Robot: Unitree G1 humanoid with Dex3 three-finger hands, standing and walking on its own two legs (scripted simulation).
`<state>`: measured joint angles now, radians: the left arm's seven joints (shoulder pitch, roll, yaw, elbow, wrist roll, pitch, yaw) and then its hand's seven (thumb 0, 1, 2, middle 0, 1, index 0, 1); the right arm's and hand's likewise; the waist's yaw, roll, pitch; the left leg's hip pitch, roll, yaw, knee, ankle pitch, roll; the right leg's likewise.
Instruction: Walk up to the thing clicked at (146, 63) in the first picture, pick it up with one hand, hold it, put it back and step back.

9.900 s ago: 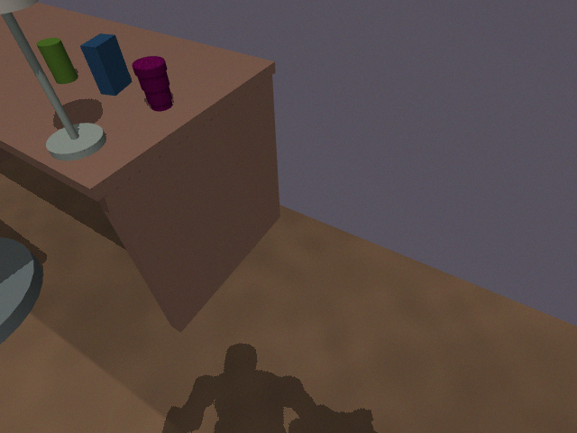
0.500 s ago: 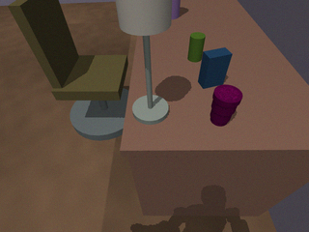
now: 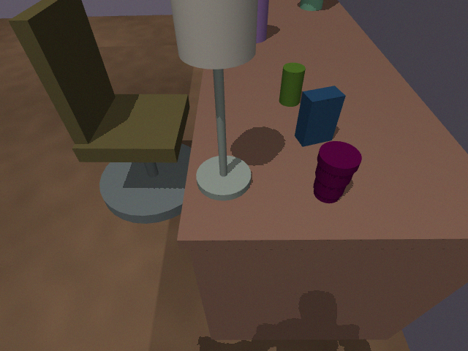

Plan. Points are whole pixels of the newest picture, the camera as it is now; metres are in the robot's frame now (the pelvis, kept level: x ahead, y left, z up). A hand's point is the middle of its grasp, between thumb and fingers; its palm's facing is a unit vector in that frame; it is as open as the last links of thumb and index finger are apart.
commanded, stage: stand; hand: right
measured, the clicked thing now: (332, 175) +0.48 -0.19 +0.02
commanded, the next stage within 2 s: rise first in 1.92 s
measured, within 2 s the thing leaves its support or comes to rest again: neither
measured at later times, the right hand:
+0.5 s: hand out of the picture +0.09 -0.25 -0.16, palm faces -0.03 +0.94 -0.34, open 7.4 cm
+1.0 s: hand out of the picture +0.09 -0.26 -0.16, palm faces -0.05 +0.94 -0.34, open 7.4 cm
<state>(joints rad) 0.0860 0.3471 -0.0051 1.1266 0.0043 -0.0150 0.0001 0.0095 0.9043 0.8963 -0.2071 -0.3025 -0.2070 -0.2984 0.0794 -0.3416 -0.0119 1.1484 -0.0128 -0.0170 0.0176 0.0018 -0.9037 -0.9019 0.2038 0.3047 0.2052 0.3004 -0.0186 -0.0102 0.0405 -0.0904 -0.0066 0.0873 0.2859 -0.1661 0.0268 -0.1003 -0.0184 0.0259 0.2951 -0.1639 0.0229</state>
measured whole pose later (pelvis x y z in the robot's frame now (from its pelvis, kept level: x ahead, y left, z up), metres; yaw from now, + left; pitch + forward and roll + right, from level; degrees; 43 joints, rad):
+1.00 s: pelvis +0.01 -0.01 +0.00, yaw +2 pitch -1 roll +0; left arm 0.12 0.35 0.00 1.14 0.01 -0.01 0.00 0.01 0.90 0.90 -0.21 -0.30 -0.21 -0.30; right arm 0.10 -0.35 0.00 1.15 -0.01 -0.02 0.01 0.00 -0.90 -0.90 0.20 0.30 0.21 0.30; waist -0.01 0.00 0.04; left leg -0.09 0.00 0.06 0.28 -0.17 0.02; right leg -0.08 -0.02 0.00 0.27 -0.17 0.02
